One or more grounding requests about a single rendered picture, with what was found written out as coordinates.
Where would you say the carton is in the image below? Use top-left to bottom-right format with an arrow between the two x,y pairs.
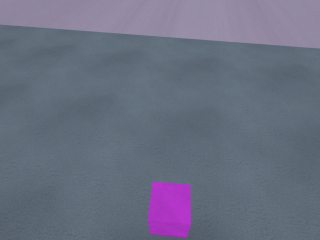
147,181 -> 191,238

